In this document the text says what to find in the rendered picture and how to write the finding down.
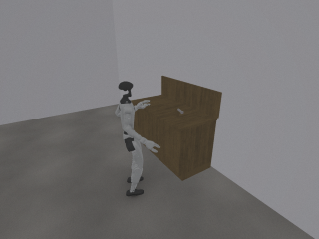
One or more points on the left robot hand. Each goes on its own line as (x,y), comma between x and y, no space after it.
(142,104)

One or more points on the right robot forearm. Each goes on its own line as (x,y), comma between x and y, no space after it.
(136,136)

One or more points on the counter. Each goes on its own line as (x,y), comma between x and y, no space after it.
(186,140)

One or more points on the robot left foot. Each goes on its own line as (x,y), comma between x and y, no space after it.
(129,179)

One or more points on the right robot hand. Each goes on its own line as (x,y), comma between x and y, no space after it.
(150,144)

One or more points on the right robot upper arm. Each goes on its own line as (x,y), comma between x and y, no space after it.
(127,110)

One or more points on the left robot upper arm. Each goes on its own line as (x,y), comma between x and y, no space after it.
(117,111)

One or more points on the left robot shin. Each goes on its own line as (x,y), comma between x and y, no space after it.
(133,163)

